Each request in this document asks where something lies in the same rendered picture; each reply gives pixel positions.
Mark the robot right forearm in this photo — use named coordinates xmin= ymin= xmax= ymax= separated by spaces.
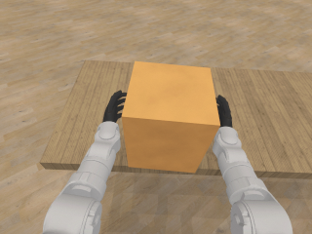
xmin=213 ymin=126 xmax=293 ymax=234

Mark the left robot upper arm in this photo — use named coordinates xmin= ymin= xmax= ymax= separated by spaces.
xmin=42 ymin=193 xmax=102 ymax=234

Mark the robot right hand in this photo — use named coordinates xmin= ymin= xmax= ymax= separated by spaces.
xmin=215 ymin=95 xmax=233 ymax=128

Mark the right robot upper arm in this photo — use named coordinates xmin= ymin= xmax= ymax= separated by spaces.
xmin=230 ymin=199 xmax=293 ymax=234

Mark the robot left forearm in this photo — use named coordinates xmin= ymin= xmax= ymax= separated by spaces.
xmin=43 ymin=121 xmax=121 ymax=232

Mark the carton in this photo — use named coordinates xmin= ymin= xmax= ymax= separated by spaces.
xmin=121 ymin=61 xmax=220 ymax=174

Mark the table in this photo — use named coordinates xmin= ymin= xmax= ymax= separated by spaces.
xmin=39 ymin=59 xmax=312 ymax=179

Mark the robot left hand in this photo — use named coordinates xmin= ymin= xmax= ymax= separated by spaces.
xmin=102 ymin=90 xmax=127 ymax=123

